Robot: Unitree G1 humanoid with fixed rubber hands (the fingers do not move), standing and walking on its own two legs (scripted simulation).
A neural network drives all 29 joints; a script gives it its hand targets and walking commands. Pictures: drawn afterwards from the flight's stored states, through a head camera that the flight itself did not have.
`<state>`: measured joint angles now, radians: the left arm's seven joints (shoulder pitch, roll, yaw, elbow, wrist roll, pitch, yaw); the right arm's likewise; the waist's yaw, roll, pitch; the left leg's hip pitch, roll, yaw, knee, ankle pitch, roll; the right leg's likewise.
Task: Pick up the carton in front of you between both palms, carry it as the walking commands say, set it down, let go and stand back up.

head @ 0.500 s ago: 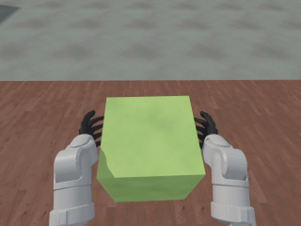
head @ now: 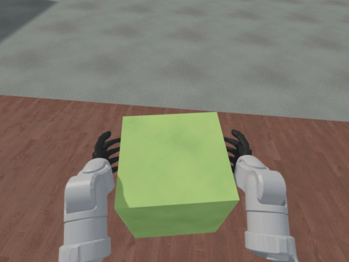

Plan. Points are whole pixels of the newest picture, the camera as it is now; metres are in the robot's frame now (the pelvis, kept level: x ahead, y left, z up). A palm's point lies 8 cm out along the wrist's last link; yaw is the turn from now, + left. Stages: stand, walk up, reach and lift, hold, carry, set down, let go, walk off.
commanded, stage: carry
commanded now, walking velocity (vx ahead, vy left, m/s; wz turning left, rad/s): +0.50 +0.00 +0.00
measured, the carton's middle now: (173, 179) +0.32 +0.01 +0.02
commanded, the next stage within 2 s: none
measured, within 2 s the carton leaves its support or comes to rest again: neither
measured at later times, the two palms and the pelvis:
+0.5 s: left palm (129, 87) +0.64 +0.15 +0.05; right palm (222, 94) +0.61 -0.15 +0.05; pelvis +0.30 +0.02 -0.04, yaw -2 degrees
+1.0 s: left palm (146, 55) +0.93 +0.12 +0.01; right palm (216, 57) +0.93 -0.18 +0.01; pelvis +0.60 -0.03 -0.09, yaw -1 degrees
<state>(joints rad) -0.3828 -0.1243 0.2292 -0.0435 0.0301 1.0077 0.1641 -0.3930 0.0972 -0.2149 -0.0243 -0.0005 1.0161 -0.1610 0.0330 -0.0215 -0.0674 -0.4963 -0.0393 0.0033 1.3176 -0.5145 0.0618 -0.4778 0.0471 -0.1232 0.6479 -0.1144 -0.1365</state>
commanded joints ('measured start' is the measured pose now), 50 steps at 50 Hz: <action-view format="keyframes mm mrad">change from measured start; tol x32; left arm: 1 -677 -821 -702 -165 -274 -62 -66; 50 -603 -763 -635 -114 -217 -18 -33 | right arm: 1 -563 810 572 -107 112 -68 11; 50 -562 766 558 -105 135 -26 3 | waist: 1 -7 -45 -350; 50 8 35 -349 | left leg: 1 -176 68 1 -186 141 -14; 12 -169 -4 139 -778 631 7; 17 413 65 80 -919 839 69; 19 849 431 -438 -721 1227 268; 25 409 300 -379 -948 493 206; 42 519 116 -5 -534 968 48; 45 -175 -49 5 62 -100 -31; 50 -237 61 -40 -58 36 -2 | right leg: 1 366 -304 437 -267 152 -85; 15 538 -138 135 27 620 31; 20 -343 26 154 826 -520 90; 39 -131 -5 -15 -162 289 65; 43 334 -45 -5 -278 405 28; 45 820 -413 495 -27 949 -163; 50 445 -343 511 -222 144 -143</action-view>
